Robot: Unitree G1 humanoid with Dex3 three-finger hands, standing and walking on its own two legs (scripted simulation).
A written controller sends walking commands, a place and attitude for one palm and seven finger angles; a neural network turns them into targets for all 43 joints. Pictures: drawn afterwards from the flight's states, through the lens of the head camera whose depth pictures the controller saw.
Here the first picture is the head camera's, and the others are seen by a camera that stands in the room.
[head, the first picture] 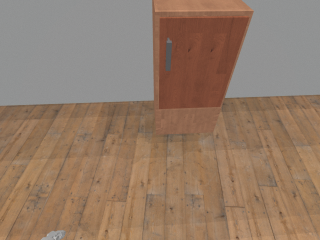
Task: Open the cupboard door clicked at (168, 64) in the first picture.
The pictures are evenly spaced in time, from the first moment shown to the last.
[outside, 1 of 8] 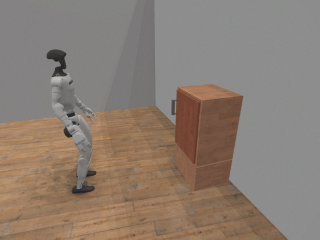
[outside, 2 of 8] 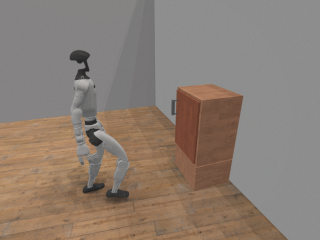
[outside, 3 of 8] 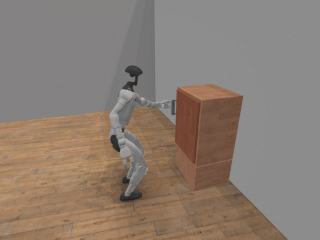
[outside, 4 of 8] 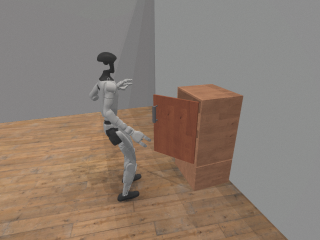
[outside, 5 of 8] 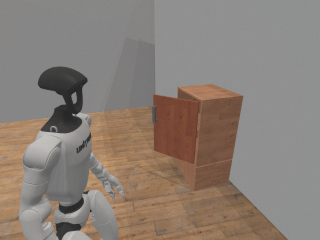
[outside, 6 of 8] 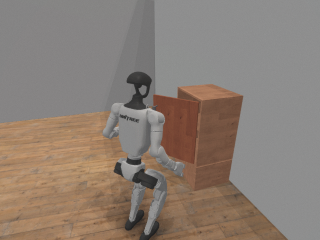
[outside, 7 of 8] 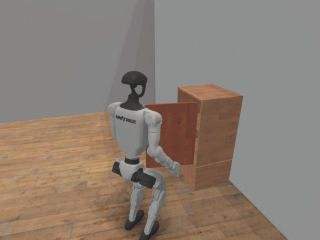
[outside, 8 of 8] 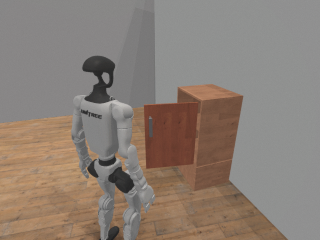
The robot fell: no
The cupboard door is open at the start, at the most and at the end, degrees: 0 81 80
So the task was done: yes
